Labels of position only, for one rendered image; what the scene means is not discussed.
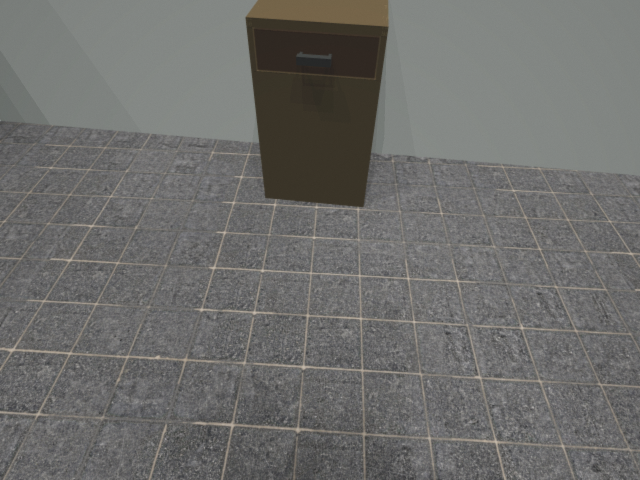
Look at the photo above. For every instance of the drawer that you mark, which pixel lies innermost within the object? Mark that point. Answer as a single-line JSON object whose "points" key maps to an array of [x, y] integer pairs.
{"points": [[353, 55]]}

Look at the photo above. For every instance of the cabinet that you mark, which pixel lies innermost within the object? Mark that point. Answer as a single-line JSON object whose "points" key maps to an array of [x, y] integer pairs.
{"points": [[316, 131]]}

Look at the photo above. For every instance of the handle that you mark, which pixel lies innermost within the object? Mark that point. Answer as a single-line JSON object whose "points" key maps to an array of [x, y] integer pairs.
{"points": [[313, 60]]}

